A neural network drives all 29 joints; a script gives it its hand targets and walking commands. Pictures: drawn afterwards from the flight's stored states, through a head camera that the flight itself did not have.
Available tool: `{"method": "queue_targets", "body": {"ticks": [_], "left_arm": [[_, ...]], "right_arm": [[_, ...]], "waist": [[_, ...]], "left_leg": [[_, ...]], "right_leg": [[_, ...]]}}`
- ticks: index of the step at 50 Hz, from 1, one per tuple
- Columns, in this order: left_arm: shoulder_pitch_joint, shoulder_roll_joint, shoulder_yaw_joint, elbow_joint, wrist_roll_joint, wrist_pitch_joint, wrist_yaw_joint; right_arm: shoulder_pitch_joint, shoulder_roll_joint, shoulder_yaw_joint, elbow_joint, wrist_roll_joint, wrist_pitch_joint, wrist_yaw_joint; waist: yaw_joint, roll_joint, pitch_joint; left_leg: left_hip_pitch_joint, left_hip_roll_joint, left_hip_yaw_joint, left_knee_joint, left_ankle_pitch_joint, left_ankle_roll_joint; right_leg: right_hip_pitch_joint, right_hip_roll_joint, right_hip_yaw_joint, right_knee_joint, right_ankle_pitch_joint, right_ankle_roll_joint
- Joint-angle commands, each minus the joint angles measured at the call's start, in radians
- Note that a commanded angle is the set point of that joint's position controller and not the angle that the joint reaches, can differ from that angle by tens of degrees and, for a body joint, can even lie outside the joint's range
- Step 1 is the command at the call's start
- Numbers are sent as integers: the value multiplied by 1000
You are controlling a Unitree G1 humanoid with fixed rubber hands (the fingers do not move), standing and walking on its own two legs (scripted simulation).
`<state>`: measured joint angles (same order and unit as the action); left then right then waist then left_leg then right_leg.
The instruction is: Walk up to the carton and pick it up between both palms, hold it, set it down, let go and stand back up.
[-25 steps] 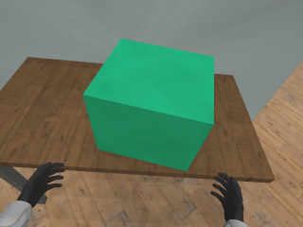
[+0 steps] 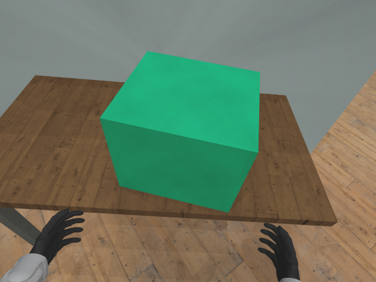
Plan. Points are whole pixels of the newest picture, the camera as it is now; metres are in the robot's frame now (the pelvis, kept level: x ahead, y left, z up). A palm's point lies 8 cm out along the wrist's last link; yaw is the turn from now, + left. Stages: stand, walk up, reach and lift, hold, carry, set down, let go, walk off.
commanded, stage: set down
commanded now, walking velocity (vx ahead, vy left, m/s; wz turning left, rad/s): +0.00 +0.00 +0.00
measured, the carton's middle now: (187, 130) +0.51 -0.01 +0.01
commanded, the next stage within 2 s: let go in 0.86 s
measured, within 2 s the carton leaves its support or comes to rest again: neither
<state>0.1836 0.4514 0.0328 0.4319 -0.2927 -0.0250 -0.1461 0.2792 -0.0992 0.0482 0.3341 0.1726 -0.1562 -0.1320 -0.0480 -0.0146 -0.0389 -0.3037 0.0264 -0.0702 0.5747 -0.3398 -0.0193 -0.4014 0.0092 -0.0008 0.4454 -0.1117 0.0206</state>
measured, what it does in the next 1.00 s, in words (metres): stands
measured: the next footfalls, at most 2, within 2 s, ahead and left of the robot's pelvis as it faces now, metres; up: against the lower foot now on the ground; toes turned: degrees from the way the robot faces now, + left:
none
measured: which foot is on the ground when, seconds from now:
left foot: down 0.00-1.00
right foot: down 0.00-1.00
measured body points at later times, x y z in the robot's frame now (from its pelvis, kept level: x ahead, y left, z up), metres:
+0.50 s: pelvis +0.01 +0.01 +0.00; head +0.04 +0.02 +0.45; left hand +0.22 +0.27 -0.06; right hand +0.19 -0.21 -0.05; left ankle -0.03 +0.13 -0.73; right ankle +0.07 -0.13 -0.73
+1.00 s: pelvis +0.01 +0.00 +0.00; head +0.02 +0.00 +0.45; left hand +0.19 +0.25 -0.07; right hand +0.17 -0.22 -0.08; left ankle -0.03 +0.13 -0.73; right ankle +0.07 -0.13 -0.73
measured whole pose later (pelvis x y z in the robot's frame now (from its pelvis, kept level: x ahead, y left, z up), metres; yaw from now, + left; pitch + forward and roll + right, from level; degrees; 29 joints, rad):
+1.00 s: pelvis +0.01 +0.00 +0.00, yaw +0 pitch +2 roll -2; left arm 0.23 0.29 0.03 0.45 -0.18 0.12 -0.01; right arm 0.23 -0.13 -0.02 0.58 0.04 -0.19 -0.01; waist -0.05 0.04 -0.02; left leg -0.26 0.03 -0.07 0.57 -0.36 -0.02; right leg -0.36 0.01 -0.01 0.45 -0.13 0.02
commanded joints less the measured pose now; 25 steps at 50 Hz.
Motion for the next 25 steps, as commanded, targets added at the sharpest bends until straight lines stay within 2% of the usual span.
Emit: {"method": "queue_targets", "body": {"ticks": [1, 2, 3, 4, 5, 6, 7, 8, 9, 10, 11, 12, 13, 14, 15, 16, 17, 18, 19, 20, 21, 22, 23, 24, 25], "left_arm": [[-111, 113, 42, -51, 94, -47, 16], [-138, 126, 34, -76, 81, -41, 18], [-157, 93, 24, -71, 97, -43, 29], [-152, 128, 27, -121, 87, -52, 32], [-123, 71, 9, -94, 118, -25, 49], [-128, 112, 34, -116, 96, -43, 32], [-117, 88, 27, -120, 113, -29, 48], [-90, 160, 53, -199, 56, -71, 28], [-74, 150, 70, -124, 67, -71, 19], [-98, 162, 53, -144, 62, -71, 24], [-86, 115, 54, -120, 76, -53, 33], [-109, 80, 39, -54, 100, -19, 35], [-64, 44, 30, -69, 120, -16, 42], [-76, 84, 39, -90, 99, -21, 37], [-70, 99, 46, -109, 87, -27, 40], [-46, 103, 58, -109, 96, -27, 34], [-19, 26, 18, -37, 144, 23, 48], [-19, 25, 31, -82, 141, 20, 53], [-50, 52, 39, -128, 117, -4, 46], [6, 44, 51, -110, 125, -3, 47], [44, 40, 41, -137, 122, -5, 46], [35, 97, 59, -164, 84, -43, 30], [21, 82, 59, -186, 102, -30, 38], [8, 86, 73, -213, 103, -30, 46], [34, 62, 66, -168, 109, -20, 42]], "right_arm": [[-79, -89, -80, -60, -41, -41, 18], [-148, -108, -106, -92, -36, -45, 19], [-154, -131, -120, -37, -39, -48, 35], [-130, -113, -122, -77, -34, -53, 18], [-147, -143, -137, -29, -35, -47, 39], [-97, -106, -120, -80, -30, -58, 24], [-110, -158, -134, -30, -29, -60, 43], [-33, -92, -115, -182, -26, -91, 11], [-34, -64, -107, -142, -24, -98, 7], [-52, -59, -114, -142, -35, -99, 8], [-67, -116, -120, -76, -22, -87, 24], [-124, -146, -132, -16, -29, -72, 37], [-95, -152, -124, 12, -39, -71, 47], [-57, -119, -115, -15, -32, -75, 40], [-72, -156, -142, -33, -17, -83, 48], [-69, -135, -137, -82, -21, -94, 40], [-78, -191, -150, 88, -50, -69, 62], [-68, -203, -159, 53, -43, -81, 65], [-76, -200, -155, 0, -34, -92, 57], [-46, -193, -152, 16, -40, -99, 65], [6, -182, -129, 5, -33, -108, 59], [40, -141, -125, -92, -29, -132, 37], [10, -155, -122, -67, -18, -135, 38], [-1, -151, -124, -64, -24, -134, 36], [2, -169, -133, -16, -26, -137, 45]], "waist": [[121, 216, -13], [113, 219, -12], [129, 252, -47], [104, 250, -54], [105, 311, -13], [82, 242, -36], [102, 287, -60], [100, 209, -108], [92, 173, -92], [86, 179, -107], [101, 215, -74], [105, 210, -51], [114, 235, -57], [83, 223, -66], [99, 237, -92], [101, 187, -77], [87, 240, -23], [85, 253, -38], [90, 238, -86], [101, 235, -56], [90, 197, -136], [81, 168, -152], [82, 212, -131], [74, 213, -128], [77, 223, -107]], "left_leg": [[-115, 10, 58, -304, 21, -17], [-126, 9, 51, -294, 35, -11], [-145, 26, 50, -305, -6, -20], [-155, 21, 60, -308, -1, -8], [-148, 36, 45, -323, 46, -30], [-158, 23, 51, -299, 64, -9], [-77, 16, 42, -296, 131, -35], [-35, -21, 73, -256, 195, -20], [-21, -21, 79, -245, 200, -18], [-34, -30, 81, -240, 170, -12], [-18, -18, 67, -243, 202, -26], [-18, -1, 68, -256, 198, -35], [-12, 4, 49, -267, 189, -44], [8, -14, 61, -251, 225, -41], [2, -6, 54, -246, 260, -45], [1, -13, 60, -241, 254, -32], [29, -7, 48, -246, 275, -61], [48, -8, 47, -231, 338, -75], [38, 1, 54, -234, 341, -70], [66, -4, 46, -226, 417, -71], [122, -20, 70, -200, 468, -69], [113, -21, 80, -186, 496, -55], [123, -28, 74, -184, 504, -69], [123, -17, 70, -189, 529, -73], [115, -26, 78, -190, 496, -71]], "right_leg": [[629, 2, -20, 0, -55, -50], [615, 10, -22, 10, -37, -49], [634, 22, -38, 22, -91, -61], [680, 14, -30, 30, -21, -43], [665, 40, -49, 40, -15, -54], [704, 30, -31, 36, 28, -43], [638, 35, -50, 23, 17, -58], [646, 8, -21, -12, 76, -44], [660, 3, -13, -9, 105, -35], [639, -7, -11, -12, 65, -39], [600, 4, -23, -3, 39, -57], [585, 23, -34, 0, 20, -64], [591, 34, -43, 3, -1, -67], [582, 21, -36, -11, 46, -65], [592, 23, -40, 3, 56, -66], [611, 23, -37, 7, 77, -48], [552, 32, -56, -3, 29, -70], [564, 35, -52, -8, 52, -67], [588, 39, -47, -7, 75, -70], [562, 42, -47, -8, 86, -65], [578, 36, -46, -28, 129, -66], [594, 30, -31, -26, 187, -49], [592, 29, -33, -28, 206, -54], [583, 36, -33, -26, 200, -50], [565, 28, -32, -32, 185, -58]]}}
